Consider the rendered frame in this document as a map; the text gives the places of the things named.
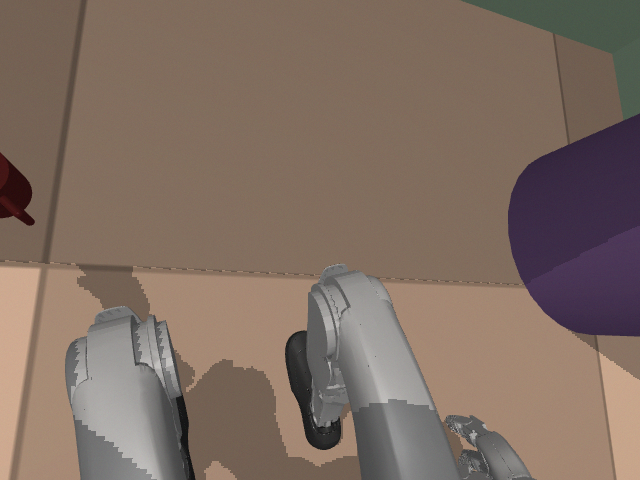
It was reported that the mug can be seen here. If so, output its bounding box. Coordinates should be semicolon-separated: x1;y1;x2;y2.
0;153;35;226

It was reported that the left robot foot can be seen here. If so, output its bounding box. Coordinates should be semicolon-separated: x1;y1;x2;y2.
176;390;195;480

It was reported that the right robot hand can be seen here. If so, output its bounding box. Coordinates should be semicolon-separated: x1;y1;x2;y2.
445;415;532;480

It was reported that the right robot foot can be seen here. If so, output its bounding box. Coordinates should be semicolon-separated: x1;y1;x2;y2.
285;331;341;450

